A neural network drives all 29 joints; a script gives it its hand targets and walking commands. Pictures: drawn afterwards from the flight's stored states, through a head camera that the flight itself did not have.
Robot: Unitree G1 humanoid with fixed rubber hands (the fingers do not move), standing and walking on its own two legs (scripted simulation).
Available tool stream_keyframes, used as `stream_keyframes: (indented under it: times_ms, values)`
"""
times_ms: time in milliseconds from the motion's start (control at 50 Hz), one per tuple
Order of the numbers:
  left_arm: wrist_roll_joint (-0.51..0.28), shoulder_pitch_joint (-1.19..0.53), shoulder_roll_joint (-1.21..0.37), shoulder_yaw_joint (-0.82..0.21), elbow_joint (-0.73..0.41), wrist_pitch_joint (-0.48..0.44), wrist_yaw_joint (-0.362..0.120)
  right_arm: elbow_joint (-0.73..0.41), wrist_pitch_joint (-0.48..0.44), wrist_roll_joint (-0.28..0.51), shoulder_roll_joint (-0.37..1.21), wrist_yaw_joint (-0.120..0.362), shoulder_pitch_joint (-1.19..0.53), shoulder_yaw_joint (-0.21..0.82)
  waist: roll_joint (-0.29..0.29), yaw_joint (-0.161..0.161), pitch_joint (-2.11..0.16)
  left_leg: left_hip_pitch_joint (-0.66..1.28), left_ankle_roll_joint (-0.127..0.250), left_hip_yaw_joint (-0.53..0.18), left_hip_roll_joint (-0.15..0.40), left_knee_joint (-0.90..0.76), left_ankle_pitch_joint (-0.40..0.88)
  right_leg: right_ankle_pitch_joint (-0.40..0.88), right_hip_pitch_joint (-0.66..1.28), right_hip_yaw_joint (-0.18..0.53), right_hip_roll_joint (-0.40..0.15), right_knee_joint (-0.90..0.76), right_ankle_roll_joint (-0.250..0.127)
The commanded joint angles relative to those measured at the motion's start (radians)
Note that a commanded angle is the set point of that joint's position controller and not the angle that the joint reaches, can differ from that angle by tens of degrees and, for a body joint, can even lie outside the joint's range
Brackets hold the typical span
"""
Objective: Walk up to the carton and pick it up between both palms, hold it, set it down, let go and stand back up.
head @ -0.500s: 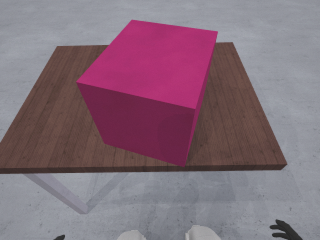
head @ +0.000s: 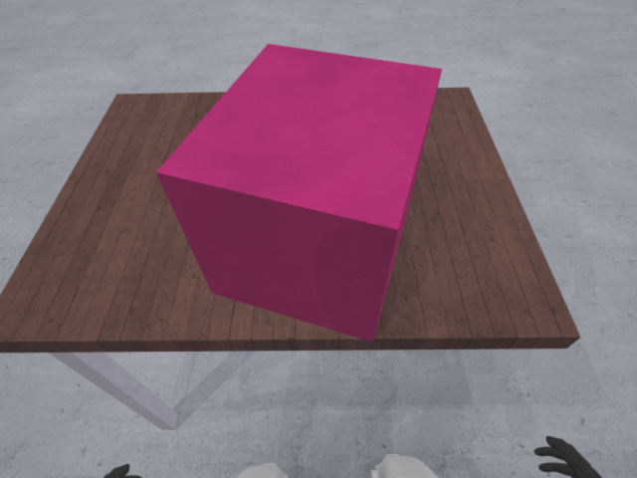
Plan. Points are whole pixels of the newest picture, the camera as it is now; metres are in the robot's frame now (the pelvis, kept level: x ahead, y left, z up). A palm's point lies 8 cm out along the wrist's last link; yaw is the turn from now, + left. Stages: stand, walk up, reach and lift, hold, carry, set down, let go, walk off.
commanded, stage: walk up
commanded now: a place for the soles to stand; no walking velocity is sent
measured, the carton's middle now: (318, 188) +0.48 +0.01 +0.08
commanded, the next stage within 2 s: reach and lift in 0.36 s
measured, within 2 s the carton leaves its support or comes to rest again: neither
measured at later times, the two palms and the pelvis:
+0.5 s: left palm out of the picture +0.10 +0.30 -0.11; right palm out of the picture +0.11 -0.30 -0.10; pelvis -0.01 +0.00 -0.01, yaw -1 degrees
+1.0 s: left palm (114, 450) +0.17 +0.27 -0.06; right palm out of the picture +0.11 -0.26 -0.06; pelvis -0.01 +0.00 +0.02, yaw -1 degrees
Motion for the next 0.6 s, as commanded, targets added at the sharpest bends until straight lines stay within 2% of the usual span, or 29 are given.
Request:
stream_keyframes:
  times_ms: [0,20,40,60,80,100,120,140,160,180,200,220,240,260,280,300,320,340,360,380,400,440,460,480,500,520,540,560,580]
  values:
    - [0.009,-0.050,0.280,0.089,-0.022,-0.026,0.029,0.010,-0.014,-0.001,-0.192,-0.001,-0.009,-0.058,0.001,-0.006,-0.144,0.038,0.076,-0.121,0.073,-0.138,0.169,0.098,0.093,0.231,-0.135,-0.299,-0.108]
    - [0.017,-0.041,0.254,0.085,-0.027,-0.030,0.030,-0.003,-0.012,-0.005,-0.184,0.001,-0.026,-0.059,0.028,-0.003,-0.182,0.090,0.069,-0.105,0.081,-0.122,0.165,0.126,0.078,0.239,-0.150,-0.293,-0.121]
    - [0.012,-0.056,0.255,0.081,-0.027,-0.030,0.028,-0.008,-0.015,-0.001,-0.185,0.002,-0.021,-0.056,0.031,-0.012,-0.158,0.091,0.073,-0.111,0.072,-0.146,0.143,0.088,0.055,0.224,-0.123,-0.298,-0.112]
    - [0.015,-0.062,0.257,0.084,-0.032,-0.025,0.029,-0.007,-0.015,-0.005,-0.198,0.003,-0.048,-0.062,0.026,-0.003,-0.139,0.065,0.090,-0.145,0.088,-0.180,0.139,0.100,0.060,0.179,-0.089,-0.286,-0.085]
    - [0.014,-0.059,0.250,0.085,-0.026,-0.028,0.029,-0.009,-0.015,-0.003,-0.190,0.002,-0.034,-0.056,0.039,-0.001,-0.151,0.059,0.089,-0.149,0.106,-0.181,0.154,0.067,0.070,0.197,-0.096,-0.286,-0.093]
    - [0.015,-0.050,0.244,0.089,-0.017,-0.027,0.030,-0.009,-0.013,-0.001,-0.183,0.003,-0.048,-0.056,0.023,0.017,-0.128,0.007,0.090,-0.150,0.093,-0.196,0.085,0.014,0.102,0.184,-0.090,-0.299,-0.085]
    - [0.020,-0.061,0.254,0.086,-0.017,-0.029,0.027,0.001,-0.011,0.000,-0.194,0.003,-0.037,-0.060,-0.018,0.003,-0.117,0.031,0.091,-0.139,0.084,-0.173,0.101,-0.023,0.053,0.205,-0.098,-0.322,-0.093]
    - [0.017,-0.068,0.261,0.088,-0.006,-0.027,0.027,0.015,-0.012,0.003,-0.200,0.004,-0.036,-0.056,0.008,-0.001,-0.090,0.014,0.081,-0.138,0.090,-0.184,0.084,-0.015,0.060,0.206,-0.093,-0.312,-0.085]
    - [0.019,-0.044,0.240,0.084,-0.011,-0.031,0.029,-0.002,-0.012,-0.004,-0.181,0.007,-0.054,-0.047,0.042,0.001,-0.125,0.033,0.085,-0.137,0.082,-0.179,0.090,0.006,0.067,0.213,-0.093,-0.319,-0.096]
    - [0.015,-0.036,0.263,0.086,0.000,-0.029,0.026,-0.007,-0.013,0.001,-0.178,0.007,-0.034,-0.056,0.038,-0.008,-0.163,0.051,0.080,-0.131,0.075,-0.166,0.081,-0.001,0.081,0.226,-0.106,-0.320,-0.098]
    - [0.017,-0.067,0.253,0.083,-0.012,-0.033,0.030,-0.002,-0.013,-0.003,-0.181,0.006,-0.020,-0.057,0.047,-0.017,-0.139,0.049,0.082,-0.137,0.084,-0.170,0.109,0.012,0.067,0.198,-0.104,-0.300,-0.093]
    - [0.014,-0.058,0.243,0.087,-0.024,-0.033,0.029,0.005,-0.018,0.000,-0.175,0.002,-0.032,-0.050,0.024,-0.004,-0.165,0.052,0.088,-0.155,0.096,-0.186,0.148,0.089,0.090,0.183,-0.085,-0.274,-0.090]
    - [0.014,-0.053,0.230,0.082,-0.026,-0.032,0.029,-0.001,-0.019,-0.004,-0.182,0.001,-0.028,-0.053,0.047,0.002,-0.159,0.071,0.083,-0.133,0.096,-0.172,0.196,0.133,0.087,0.185,-0.095,-0.272,-0.087]
    - [0.013,-0.048,0.242,0.089,-0.027,-0.035,0.031,-0.005,-0.018,0.002,-0.173,0.004,-0.022,-0.047,0.069,-0.008,-0.219,0.080,0.097,-0.165,0.095,-0.170,0.227,0.159,0.128,0.161,-0.084,-0.244,-0.089]
    - [0.010,-0.030,0.237,0.086,-0.021,-0.034,0.031,-0.013,-0.018,0.003,-0.175,0.002,-0.043,-0.046,0.037,0.015,-0.211,0.036,0.098,-0.175,0.100,-0.167,0.220,0.180,0.159,0.160,-0.077,-0.249,-0.078]
    - [0.017,-0.039,0.246,0.087,-0.020,-0.037,0.035,-0.009,-0.013,0.000,-0.164,0.006,-0.048,-0.048,0.019,0.011,-0.157,0.000,0.072,-0.124,0.080,-0.157,0.181,0.161,0.143,0.187,-0.101,-0.277,-0.087]
    - [0.016,-0.044,0.251,0.082,-0.021,-0.036,0.035,-0.019,-0.013,0.004,-0.174,0.001,-0.047,-0.047,0.013,-0.002,-0.133,0.031,0.070,-0.116,0.078,-0.126,0.202,0.150,0.098,0.236,-0.119,-0.304,-0.107]
    - [0.017,-0.043,0.259,0.085,-0.020,-0.036,0.034,-0.011,-0.011,0.003,-0.179,0.001,-0.028,-0.058,-0.003,-0.002,-0.159,0.046,0.061,-0.110,0.073,-0.132,0.150,0.139,0.114,0.246,-0.142,-0.302,-0.118]
    - [0.093,-0.386,0.158,0.089,-0.237,0.181,0.034,0.203,-0.183,-0.143,0.031,0.025,-0.347,-0.144,0.005,-0.027,-0.037,-0.114,-0.037,0.052,0.033,-0.142,-0.140,-0.126,-0.061,-0.037,0.042,-0.120,-0.098]
    - [0.088,-0.300,0.121,0.064,-0.303,0.276,0.066,0.235,-0.224,-0.123,-0.093,0.063,-0.235,-0.173,0.139,-0.065,0.065,-0.244,-0.003,0.021,0.098,-0.224,-0.284,-0.100,0.077,-0.069,0.067,-0.017,-0.080]
    - [0.097,-0.294,0.094,0.064,-0.357,0.314,0.061,0.207,-0.243,-0.127,-0.149,0.076,-0.200,-0.212,0.169,-0.066,0.052,-0.385,0.022,0.033,0.135,-0.277,-0.292,0.021,0.261,-0.085,0.093,0.022,-0.057]
    - [0.098,-0.300,0.104,0.065,-0.408,0.361,0.046,0.146,-0.240,-0.132,-0.126,0.061,-0.199,-0.220,0.135,-0.065,-0.050,-0.384,0.036,0.056,0.126,-0.224,-0.232,0.090,0.338,-0.072,0.092,0.007,-0.067]
    - [0.092,-0.292,0.121,0.089,-0.467,0.368,0.045,0.110,-0.259,-0.121,-0.140,0.053,-0.190,-0.233,0.096,-0.059,-0.077,-0.355,0.023,0.069,0.108,-0.204,-0.143,0.138,0.337,-0.068,0.082,-0.017,-0.059]
    - [0.077,-0.281,0.117,0.073,-0.506,0.367,0.041,0.095,-0.261,-0.115,-0.100,0.052,-0.162,-0.232,0.050,-0.074,-0.105,-0.224,0.017,0.077,0.077,-0.184,-0.083,0.144,0.297,-0.053,0.057,-0.085,-0.059]
    - [0.077,-0.281,0.121,0.087,-0.530,0.377,0.042,0.097,-0.269,-0.106,-0.080,0.044,-0.175,-0.225,0.027,-0.066,-0.143,-0.121,-0.002,0.090,0.057,-0.139,0.012,0.174,0.229,-0.038,0.037,-0.122,-0.056]
    - [0.073,-0.272,0.124,0.089,-0.570,0.372,0.040,0.053,-0.267,-0.076,-0.071,0.038,-0.163,-0.201,0.007,-0.064,-0.151,-0.041,0.003,0.086,0.036,-0.133,0.038,0.170,0.174,-0.022,0.036,-0.160,-0.043]
    - [0.086,-0.275,0.155,0.108,-0.561,0.376,0.030,0.035,-0.265,-0.086,-0.081,0.018,-0.152,-0.212,-0.022,-0.063,-0.163,-0.014,0.024,0.094,0.030,-0.122,0.036,0.169,0.166,-0.019,0.035,-0.166,-0.033]
    - [0.095,-0.252,0.157,0.106,-0.584,0.372,0.032,-0.004,-0.270,-0.081,-0.079,0.007,-0.114,-0.195,-0.027,-0.063,-0.213,0.010,0.029,0.095,0.034,-0.137,0.077,0.223,0.204,-0.019,0.034,-0.169,-0.029]
    - [0.065,-0.212,0.152,0.110,-0.588,0.366,0.021,-0.068,-0.276,-0.072,-0.059,-0.003,-0.113,-0.208,-0.087,-0.057,-0.205,0.022,0.038,0.084,0.025,-0.153,0.054,0.231,0.221,-0.008,0.039,-0.193,-0.012]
